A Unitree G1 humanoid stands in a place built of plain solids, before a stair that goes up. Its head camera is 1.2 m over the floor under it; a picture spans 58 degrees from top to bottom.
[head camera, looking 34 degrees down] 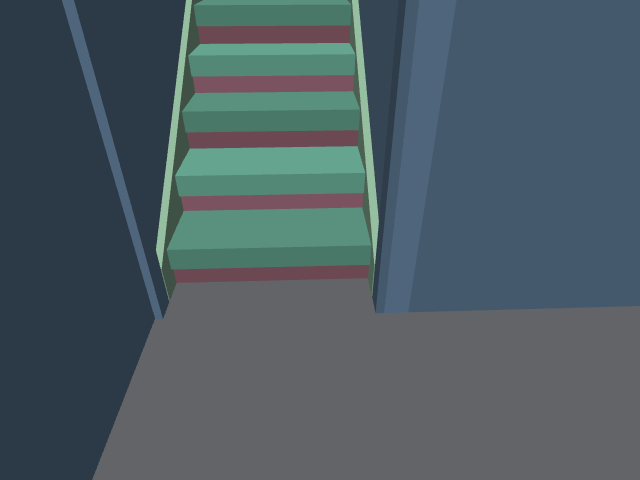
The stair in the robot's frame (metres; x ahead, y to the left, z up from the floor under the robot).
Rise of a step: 0.19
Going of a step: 0.29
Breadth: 0.83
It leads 3 degrees to the left of straight ahead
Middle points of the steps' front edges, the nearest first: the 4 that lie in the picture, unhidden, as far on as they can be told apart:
1.44 0.20 0.19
1.73 0.22 0.38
2.02 0.23 0.57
2.30 0.24 0.76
